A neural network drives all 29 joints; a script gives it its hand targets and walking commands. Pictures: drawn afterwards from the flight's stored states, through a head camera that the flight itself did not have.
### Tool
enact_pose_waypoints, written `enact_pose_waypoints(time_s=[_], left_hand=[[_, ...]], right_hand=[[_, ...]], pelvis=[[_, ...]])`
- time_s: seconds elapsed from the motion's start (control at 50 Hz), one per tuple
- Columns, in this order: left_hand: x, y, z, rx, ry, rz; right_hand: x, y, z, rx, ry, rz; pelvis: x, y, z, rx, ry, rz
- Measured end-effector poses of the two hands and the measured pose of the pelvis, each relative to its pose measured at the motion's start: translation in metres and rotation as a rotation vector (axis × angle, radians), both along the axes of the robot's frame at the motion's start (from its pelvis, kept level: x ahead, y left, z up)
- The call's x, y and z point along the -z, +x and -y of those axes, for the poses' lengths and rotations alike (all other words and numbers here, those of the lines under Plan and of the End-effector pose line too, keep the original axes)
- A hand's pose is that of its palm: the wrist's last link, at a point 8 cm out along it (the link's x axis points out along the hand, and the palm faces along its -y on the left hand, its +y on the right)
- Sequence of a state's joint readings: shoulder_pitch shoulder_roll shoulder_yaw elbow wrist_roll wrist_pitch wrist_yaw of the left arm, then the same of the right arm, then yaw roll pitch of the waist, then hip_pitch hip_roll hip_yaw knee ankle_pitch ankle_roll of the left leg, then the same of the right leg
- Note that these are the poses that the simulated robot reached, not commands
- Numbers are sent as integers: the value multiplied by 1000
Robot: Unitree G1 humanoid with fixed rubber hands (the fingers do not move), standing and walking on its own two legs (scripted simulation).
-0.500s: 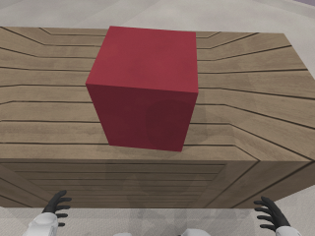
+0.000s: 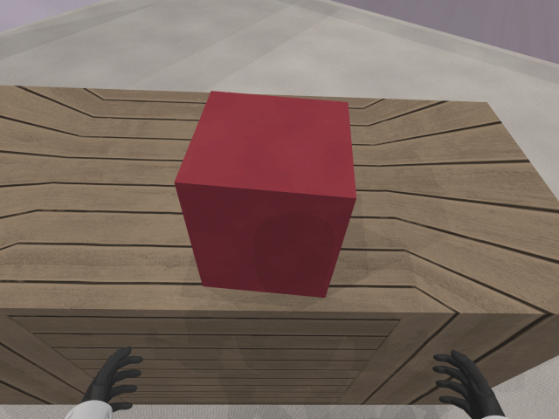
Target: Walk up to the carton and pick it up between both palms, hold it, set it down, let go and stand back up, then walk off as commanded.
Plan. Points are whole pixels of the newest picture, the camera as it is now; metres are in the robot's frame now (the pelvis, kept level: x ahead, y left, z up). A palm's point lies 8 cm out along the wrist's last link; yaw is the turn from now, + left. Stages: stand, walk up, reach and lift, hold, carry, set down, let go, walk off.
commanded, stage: reach and lift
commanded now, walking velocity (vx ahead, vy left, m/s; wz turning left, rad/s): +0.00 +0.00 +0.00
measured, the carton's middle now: (271, 199) +0.43 +0.04 +0.06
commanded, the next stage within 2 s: none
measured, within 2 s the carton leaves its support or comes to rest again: neither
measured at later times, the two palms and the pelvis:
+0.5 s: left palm (102, 395) +0.15 +0.24 -0.01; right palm (478, 403) +0.15 -0.23 +0.00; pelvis +0.00 -0.01 +0.00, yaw -1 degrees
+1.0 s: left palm (100, 360) +0.17 +0.23 +0.05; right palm (472, 367) +0.18 -0.20 +0.06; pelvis +0.00 +0.00 +0.00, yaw +0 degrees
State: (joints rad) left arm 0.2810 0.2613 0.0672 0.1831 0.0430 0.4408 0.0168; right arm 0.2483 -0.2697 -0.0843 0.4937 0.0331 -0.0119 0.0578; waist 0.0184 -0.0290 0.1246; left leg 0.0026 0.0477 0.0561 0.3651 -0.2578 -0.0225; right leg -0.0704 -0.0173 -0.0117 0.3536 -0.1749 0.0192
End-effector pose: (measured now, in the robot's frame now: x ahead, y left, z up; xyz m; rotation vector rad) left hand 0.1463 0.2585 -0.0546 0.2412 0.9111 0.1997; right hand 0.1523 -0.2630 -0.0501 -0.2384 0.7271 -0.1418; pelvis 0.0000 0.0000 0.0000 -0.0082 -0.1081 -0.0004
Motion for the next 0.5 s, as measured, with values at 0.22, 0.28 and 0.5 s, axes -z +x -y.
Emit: enact_pose_waypoints(time_s=[0.22, 0.28, 0.5], left_hand=[[-27, 6, 9, 39, -24, 124], [-33, 6, 13, 43, -43, 158], [-49, 3, 22, 38, -94, 259]], right_hand=[[-12, -9, -18, 57, 56, 79], [-22, -9, -18, 70, 50, 112], [-55, -1, -34, 70, 92, 197]], pelvis=[[-3, 0, 0, 16, 2, -7], [-3, 0, 1, 20, 3, -8], [-5, -3, 6, 17, 2, -25]])
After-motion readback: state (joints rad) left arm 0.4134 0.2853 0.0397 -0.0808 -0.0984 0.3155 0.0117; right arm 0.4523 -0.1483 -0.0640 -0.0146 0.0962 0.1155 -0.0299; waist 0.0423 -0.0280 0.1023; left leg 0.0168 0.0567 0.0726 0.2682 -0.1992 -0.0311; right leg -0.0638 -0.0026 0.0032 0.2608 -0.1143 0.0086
